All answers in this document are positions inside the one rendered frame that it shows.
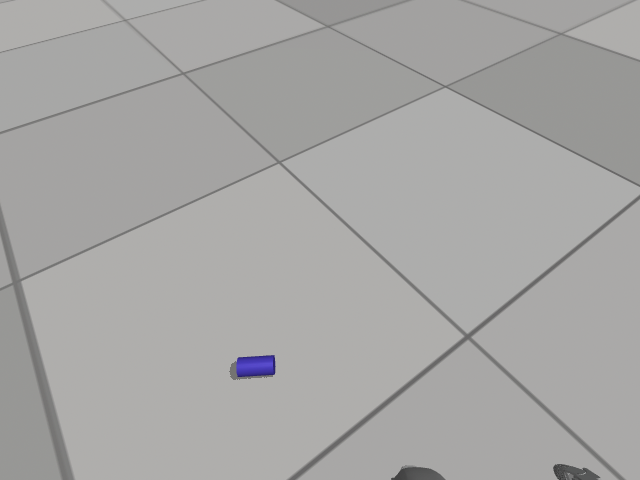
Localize right robot hand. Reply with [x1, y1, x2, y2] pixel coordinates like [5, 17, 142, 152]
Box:
[553, 464, 602, 480]

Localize can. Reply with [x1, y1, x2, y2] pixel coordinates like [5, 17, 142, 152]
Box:
[236, 355, 275, 377]

